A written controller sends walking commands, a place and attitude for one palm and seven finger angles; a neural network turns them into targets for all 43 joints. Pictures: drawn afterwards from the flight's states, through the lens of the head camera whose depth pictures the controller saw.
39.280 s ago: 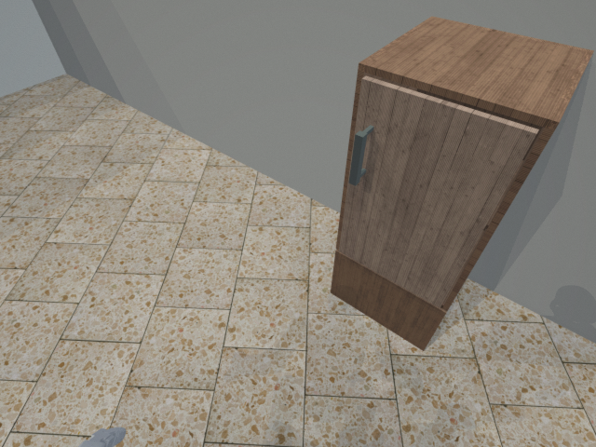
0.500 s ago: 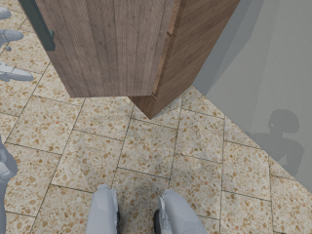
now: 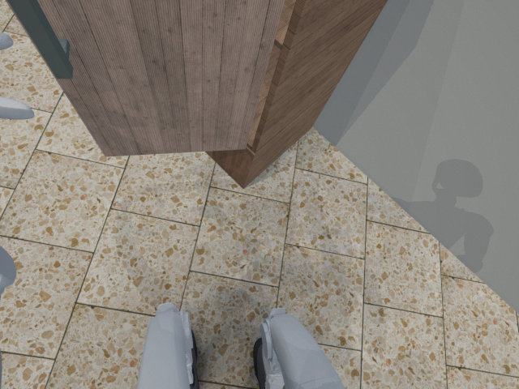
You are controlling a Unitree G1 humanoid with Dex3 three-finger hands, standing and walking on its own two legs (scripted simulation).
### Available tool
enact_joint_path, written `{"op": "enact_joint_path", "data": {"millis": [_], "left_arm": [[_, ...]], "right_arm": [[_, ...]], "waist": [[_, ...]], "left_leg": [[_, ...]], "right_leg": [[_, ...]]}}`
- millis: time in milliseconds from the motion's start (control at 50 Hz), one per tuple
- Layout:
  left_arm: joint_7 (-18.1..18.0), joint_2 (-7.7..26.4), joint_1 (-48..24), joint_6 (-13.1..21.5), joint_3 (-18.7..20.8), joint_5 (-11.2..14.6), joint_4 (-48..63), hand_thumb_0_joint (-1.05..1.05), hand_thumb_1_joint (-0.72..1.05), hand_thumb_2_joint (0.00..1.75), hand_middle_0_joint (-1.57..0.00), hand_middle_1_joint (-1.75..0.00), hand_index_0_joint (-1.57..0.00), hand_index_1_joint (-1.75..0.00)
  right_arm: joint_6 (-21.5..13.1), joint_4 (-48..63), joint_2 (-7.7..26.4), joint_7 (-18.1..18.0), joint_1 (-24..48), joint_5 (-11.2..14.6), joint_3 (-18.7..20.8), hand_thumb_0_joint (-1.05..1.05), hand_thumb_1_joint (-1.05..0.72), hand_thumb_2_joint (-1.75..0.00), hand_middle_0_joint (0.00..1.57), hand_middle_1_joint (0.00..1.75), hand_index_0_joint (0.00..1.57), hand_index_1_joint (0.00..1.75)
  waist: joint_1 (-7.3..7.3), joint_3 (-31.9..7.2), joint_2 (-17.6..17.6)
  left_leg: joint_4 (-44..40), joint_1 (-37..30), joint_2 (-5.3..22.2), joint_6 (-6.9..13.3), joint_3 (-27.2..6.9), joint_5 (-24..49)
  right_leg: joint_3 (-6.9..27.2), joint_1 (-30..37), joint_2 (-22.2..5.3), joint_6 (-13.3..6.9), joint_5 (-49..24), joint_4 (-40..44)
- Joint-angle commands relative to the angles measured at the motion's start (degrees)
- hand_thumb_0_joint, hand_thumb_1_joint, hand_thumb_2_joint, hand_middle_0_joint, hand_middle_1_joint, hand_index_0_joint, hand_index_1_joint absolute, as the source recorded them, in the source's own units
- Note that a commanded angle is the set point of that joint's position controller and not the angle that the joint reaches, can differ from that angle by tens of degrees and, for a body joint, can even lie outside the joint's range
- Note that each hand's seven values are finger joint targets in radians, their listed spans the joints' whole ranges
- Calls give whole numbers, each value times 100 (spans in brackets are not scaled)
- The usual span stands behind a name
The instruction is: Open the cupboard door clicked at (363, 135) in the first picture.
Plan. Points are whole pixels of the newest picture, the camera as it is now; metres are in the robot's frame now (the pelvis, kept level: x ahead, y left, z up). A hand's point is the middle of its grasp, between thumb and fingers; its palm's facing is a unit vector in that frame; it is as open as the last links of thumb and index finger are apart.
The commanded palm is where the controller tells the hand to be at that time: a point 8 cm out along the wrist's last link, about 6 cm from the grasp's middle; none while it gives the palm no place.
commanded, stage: move the hooked fingers beside the handle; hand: left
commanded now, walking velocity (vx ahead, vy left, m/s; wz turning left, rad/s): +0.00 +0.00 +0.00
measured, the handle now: (42, 19) +0.59 +0.25 +0.09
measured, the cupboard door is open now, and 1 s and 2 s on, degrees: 53 53 53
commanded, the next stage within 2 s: slide the fingers in behind the handle in 0.86 s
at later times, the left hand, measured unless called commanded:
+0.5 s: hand out of the picture +0.51 +0.30 +0.09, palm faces +0.13 -0.99 -0.03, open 14.0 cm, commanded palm +0.50 +0.33 +0.08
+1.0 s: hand out of the picture +0.52 +0.30 +0.08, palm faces +0.10 -0.99 -0.04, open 14.0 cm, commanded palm +0.51 +0.32 +0.07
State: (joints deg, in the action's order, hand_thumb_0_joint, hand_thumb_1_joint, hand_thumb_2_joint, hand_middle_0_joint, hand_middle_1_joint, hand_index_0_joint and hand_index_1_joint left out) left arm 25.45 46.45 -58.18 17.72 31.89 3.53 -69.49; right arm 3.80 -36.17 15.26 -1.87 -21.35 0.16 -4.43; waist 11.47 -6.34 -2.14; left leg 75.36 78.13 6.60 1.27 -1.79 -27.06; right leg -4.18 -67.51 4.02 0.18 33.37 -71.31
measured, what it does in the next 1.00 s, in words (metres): stands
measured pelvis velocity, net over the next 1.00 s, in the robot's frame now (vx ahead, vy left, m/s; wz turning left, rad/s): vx -0.01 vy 0.00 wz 0.00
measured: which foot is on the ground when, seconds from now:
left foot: down 0.00-1.00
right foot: down 0.00-1.00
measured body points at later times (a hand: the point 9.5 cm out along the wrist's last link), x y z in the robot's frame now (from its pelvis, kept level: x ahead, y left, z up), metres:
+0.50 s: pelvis +0.00 -0.01 +0.00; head +0.16 +0.04 +0.42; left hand +0.50 +0.36 +0.10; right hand +0.02 -0.28 -0.10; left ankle +0.06 +0.11 -0.61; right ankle +0.00 -0.13 -0.61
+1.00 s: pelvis -0.01 +0.00 -0.01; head +0.16 +0.04 +0.41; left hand +0.51 +0.35 +0.08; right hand +0.00 -0.27 -0.10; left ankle +0.06 +0.11 -0.61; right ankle +0.00 -0.13 -0.61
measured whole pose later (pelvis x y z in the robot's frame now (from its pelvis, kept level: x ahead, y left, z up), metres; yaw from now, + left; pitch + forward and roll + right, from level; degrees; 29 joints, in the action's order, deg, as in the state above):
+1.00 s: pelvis -0.01 +0.00 -0.01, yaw +0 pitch +28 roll -7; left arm 23.8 47.0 -59.1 17.6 30.6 2.9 -70.4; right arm 3.4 -35.6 15.8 -2.2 -20.3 0.2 -4.8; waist 12.0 -6.2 -2.7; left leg 76.5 79.2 6.6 1.1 -2.4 -26.4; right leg -4.6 -68.6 4.2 0.0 33.0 -72.7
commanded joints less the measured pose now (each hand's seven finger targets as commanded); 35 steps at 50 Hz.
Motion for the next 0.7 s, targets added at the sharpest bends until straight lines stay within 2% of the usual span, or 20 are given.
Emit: {"op": "enact_joint_path", "data": {"millis": [0,40,60,80,100,120,140,200,260,280,320,340,380,400,440,460,500,520,580,680], "left_arm": [[-7,1684,-2536,401,16,174,1297,0,-50,30,-30,-120,-30,-120],[-70,1494,-2480,391,-137,115,1292,0,-50,30,-30,-120,-30,-120],[-96,1337,-2482,386,-245,126,1340,0,-50,30,-30,-120,-30,-120],[-115,1308,-2435,397,-252,129,1420,0,-50,30,-30,-120,-30,-120],[-121,1247,-2296,420,-206,170,1441,0,-50,30,-30,-120,-30,-120],[-124,1388,-2168,420,-69,178,1442,0,-50,30,-30,-120,-30,-120],[-104,1248,-2057,386,-172,197,1368,0,-50,30,-30,-120,-30,-120],[-115,1172,-2052,364,-184,254,1332,0,-50,30,-30,-120,-30,-120],[-198,1499,-1983,352,28,218,1130,0,-50,30,-30,-120,-30,-120],[-229,1703,-2061,399,145,186,1154,0,-50,30,-30,-120,-30,-120],[-270,1806,-2158,528,214,171,1141,0,-50,30,-30,-120,-30,-120],[-286,1994,-2263,602,305,146,1245,0,-50,30,-30,-120,-30,-120],[-236,2065,-2202,709,342,139,1341,0,-50,30,-30,-120,-30,-120],[-188,1930,-2225,777,237,155,1438,0,-50,30,-30,-120,-30,-120],[-66,1715,-1970,722,94,196,1245,0,-50,30,-30,-120,-30,-120],[17,1493,-1907,638,-79,242,1111,0,-50,30,-30,-120,-30,-120],[143,1355,-2036,493,-235,299,850,0,-50,30,-30,-120,-30,-120],[194,1342,-1981,394,-265,306,710,0,-50,30,-30,-120,-30,-120],[210,1405,-2319,302,-296,330,742,0,-50,30,-30,-120,-30,-120],[-46,1749,-2775,652,-36,239,1294,0,-50,30,-30,-120,-30,-120]], "right_arm": [[-89,122,1299,-105,-1116,-31,483,0,-90,-90,20,30,20,30],[-79,112,1291,-93,-1110,-46,490,0,-90,-90,20,30,20,30],[-83,116,1278,-81,-1099,-51,501,0,-90,-90,20,30,20,30],[-78,108,1285,-72,-1116,-69,511,0,-90,-90,20,30,20,30],[-78,141,1270,-55,-1134,-71,525,0,-90,-90,20,30,20,30],[-55,150,1297,-56,-1120,-77,534,0,-90,-90,20,30,20,30],[-32,167,1284,-44,-1107,-66,538,0,-90,-90,20,30,20,30],[-28,229,1254,-29,-1071,-54,512,0,-90,-90,20,30,20,30],[-9,296,1272,-50,-1002,-23,481,0,-90,-90,20,30,20,30],[-19,305,1275,-60,-978,-23,474,0,-90,-90,20,30,20,30],[-52,310,1266,-64,-932,-17,457,0,-90,-90,20,30,20,30],[-68,298,1271,-76,-913,-26,453,0,-90,-90,20,30,20,30],[-83,286,1264,-60,-902,-23,455,0,-90,-90,20,30,20,30],[-81,270,1249,-49,-900,-31,455,0,-90,-90,20,30,20,30],[-60,260,1257,-39,-870,-5,462,0,-90,-90,20,30,20,30],[-54,263,1253,-39,-856,17,462,0,-90,-90,20,30,20,30],[-58,247,1272,-81,-883,39,440,0,-90,-90,20,30,20,30],[-55,251,1297,-104,-881,59,446,0,-90,-90,20,30,20,30],[-101,232,1319,-168,-900,56,431,0,-90,-90,20,30,20,30],[-185,162,1305,-153,-915,-26,429,0,-90,-90,20,30,20,30]], "waist": [[42,-3215,-1579],[11,-3229,-1769],[46,-3179,-1823],[5,-3290,-1843],[-17,-3366,-1816],[-76,-3467,-1738],[-58,-3414,-1646],[-63,-3185,-1518],[-57,-2973,-1133],[-73,-2943,-1099],[-45,-2969,-1072],[-58,-3011,-1150],[-124,-3215,-1354],[-138,-3329,-1585],[-138,-3257,-1565],[-70,-3139,-1435],[41,-2872,-1271],[59,-2827,-1073],[139,-2775,-989],[18,-3309,-1605]], "left_leg": [[-641,-4298,-141,72,-547,2261],[-706,-4571,-125,17,-626,2358],[-723,-4684,-116,7,-637,2418],[-742,-4794,-118,-8,-663,2505],[-739,-4909,-119,-2,-688,2714],[-725,-4910,-116,-15,-673,2868],[-732,-4856,-130,-3,-646,2827],[-765,-4576,-175,40,-559,2602],[-724,-4012,-199,97,-412,2253],[-709,-3847,-204,110,-379,2161],[-631,-3703,-209,123,-333,2102],[-595,-3651,-202,125,-311,2114],[-576,-3778,-203,104,-299,2244],[-580,-4035,-202,79,-340,2393],[-624,-4173,-175,48,-377,2376],[-625,-4071,-185,70,-367,2233],[-645,-3863,-197,114,-396,1932],[-639,-3721,-191,125,-389,1802],[-584,-3449,-195,167,-388,1518],[-508,-3953,-165,88,-504,1791]], "right_leg": [[38,-179,85,-184,-1637,934],[-8,-342,67,-203,-1593,940],[-23,-406,64,-205,-1622,960],[-29,-359,61,-214,-1650,959],[-43,-353,76,-226,-1743,942],[-46,-231,66,-219,-1846,934],[-29,-187,74,-208,-1858,973],[-5,-2,77,-202,-1839,1020],[61,298,83,-154,-1817,1061],[93,406,83,-151,-1799,1054],[145,433,90,-145,-1806,1017],[172,508,88,-146,-1843,995],[179,588,97,-165,-1938,956],[164,460,105,-197,-1972,916],[123,324,105,-181,-1890,967],[128,284,110,-166,-1820,1014],[121,186,106,-158,-1624,1048],[118,187,96,-132,-1562,1058],[142,88,72,-122,-1365,1041],[115,-187,65,-199,-1338,842]]}}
